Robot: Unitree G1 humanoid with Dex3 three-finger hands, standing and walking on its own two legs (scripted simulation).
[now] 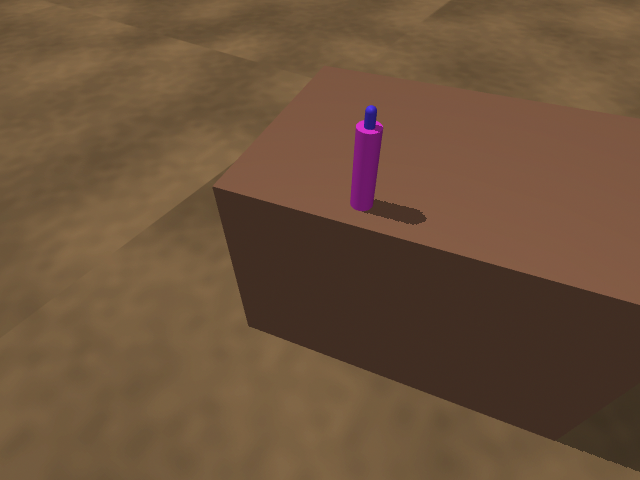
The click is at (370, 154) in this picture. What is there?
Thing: necked bottle
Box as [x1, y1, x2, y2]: [350, 105, 382, 210]
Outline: 372,105 369,105 366,108 365,118 356,124 350,204 353,208 358,210 366,210 371,207 374,193 382,125 375,120 376,108
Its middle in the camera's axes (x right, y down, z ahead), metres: +0.10 -0.17 +0.81
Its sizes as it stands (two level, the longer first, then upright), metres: 0.053 0.053 0.242
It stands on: a support 0.65 m high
